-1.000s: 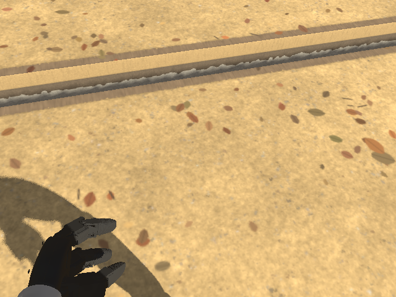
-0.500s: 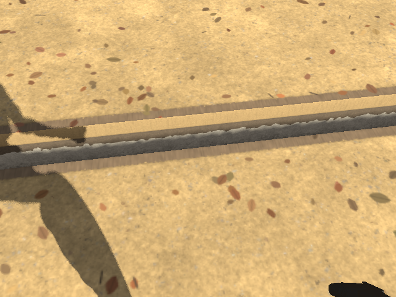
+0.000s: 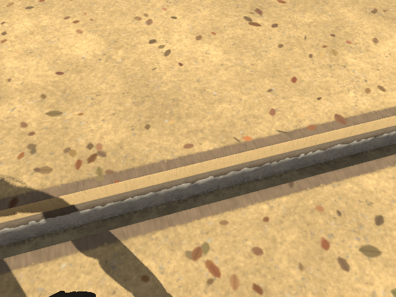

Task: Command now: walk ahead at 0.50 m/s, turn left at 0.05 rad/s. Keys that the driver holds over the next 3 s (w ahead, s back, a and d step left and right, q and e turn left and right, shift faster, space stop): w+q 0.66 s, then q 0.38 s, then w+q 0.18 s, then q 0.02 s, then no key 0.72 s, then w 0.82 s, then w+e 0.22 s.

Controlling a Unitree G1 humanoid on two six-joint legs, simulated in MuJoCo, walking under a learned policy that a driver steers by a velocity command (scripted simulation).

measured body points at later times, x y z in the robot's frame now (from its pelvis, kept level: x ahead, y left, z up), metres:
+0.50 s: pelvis +0.29 -0.04 +0.00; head +0.31 -0.03 +0.45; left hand +0.27 +0.24 -0.13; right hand +0.50 -0.27 -0.10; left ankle +0.40 +0.16 -0.68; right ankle +0.25 -0.14 -0.75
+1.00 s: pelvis +0.50 +0.08 +0.00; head +0.53 +0.12 +0.44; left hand +0.55 +0.41 -0.10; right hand +0.74 -0.13 -0.10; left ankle +0.48 +0.15 -0.75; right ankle +0.67 -0.03 -0.69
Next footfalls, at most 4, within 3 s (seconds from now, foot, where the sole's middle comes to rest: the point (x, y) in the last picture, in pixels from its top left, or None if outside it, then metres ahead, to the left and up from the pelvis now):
0.14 right None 0.29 -0.14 -0.78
0.68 left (139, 289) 0.52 0.17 -0.78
1.14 right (177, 242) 0.67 0.03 -0.78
1.54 left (95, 278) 0.56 0.31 -0.78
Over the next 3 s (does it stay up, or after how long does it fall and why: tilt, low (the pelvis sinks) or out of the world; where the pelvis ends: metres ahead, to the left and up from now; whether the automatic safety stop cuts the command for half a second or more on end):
stays up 0.97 0.36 -0.02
